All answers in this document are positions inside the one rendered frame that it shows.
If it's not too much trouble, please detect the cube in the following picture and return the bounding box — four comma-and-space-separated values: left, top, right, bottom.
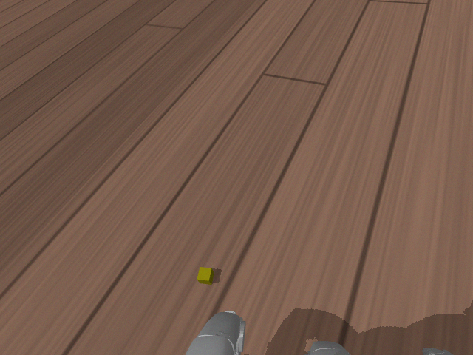
197, 267, 214, 285

